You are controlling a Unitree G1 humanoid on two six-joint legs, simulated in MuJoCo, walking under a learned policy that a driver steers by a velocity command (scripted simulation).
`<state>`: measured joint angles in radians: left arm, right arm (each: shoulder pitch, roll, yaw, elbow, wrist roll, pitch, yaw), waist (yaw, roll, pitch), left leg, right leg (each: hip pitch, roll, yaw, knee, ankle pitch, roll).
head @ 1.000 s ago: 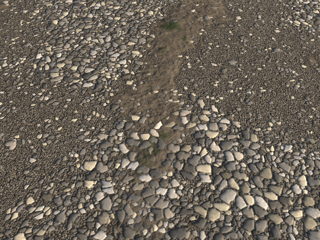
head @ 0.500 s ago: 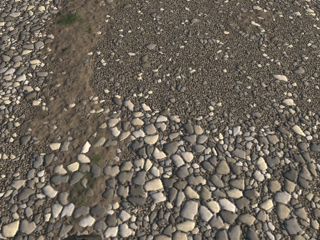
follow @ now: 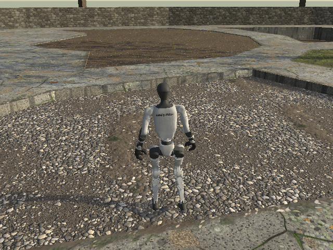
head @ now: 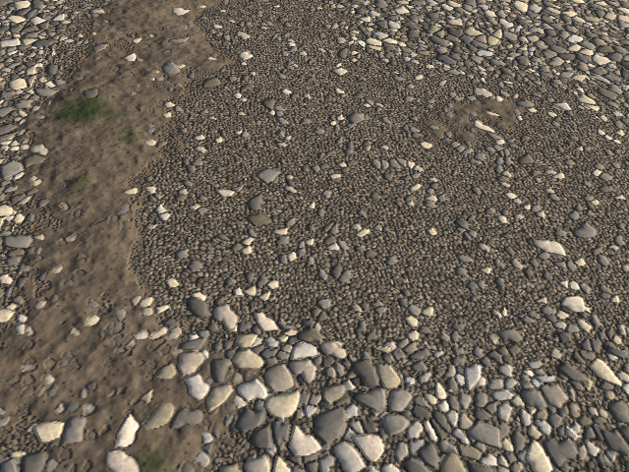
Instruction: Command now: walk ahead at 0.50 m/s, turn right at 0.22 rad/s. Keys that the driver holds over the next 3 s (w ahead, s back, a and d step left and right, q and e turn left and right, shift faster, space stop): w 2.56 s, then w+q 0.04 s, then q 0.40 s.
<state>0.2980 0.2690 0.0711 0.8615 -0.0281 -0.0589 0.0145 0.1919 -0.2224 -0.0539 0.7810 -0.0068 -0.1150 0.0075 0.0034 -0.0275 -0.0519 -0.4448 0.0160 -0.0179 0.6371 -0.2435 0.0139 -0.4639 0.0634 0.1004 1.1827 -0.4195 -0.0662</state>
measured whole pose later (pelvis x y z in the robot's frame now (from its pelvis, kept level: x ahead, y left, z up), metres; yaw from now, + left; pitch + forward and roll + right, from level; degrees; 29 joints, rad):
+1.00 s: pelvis +0.53 -0.01 +0.00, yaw -1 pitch +3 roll -1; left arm 0.38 0.25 0.06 0.99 -0.02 -0.07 0.00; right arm 0.02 -0.24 -0.05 0.79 0.01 -0.10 0.04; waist 0.05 -0.01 0.04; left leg -0.49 0.00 0.05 0.57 -0.13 0.06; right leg -0.16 0.00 0.03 0.90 -0.47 -0.02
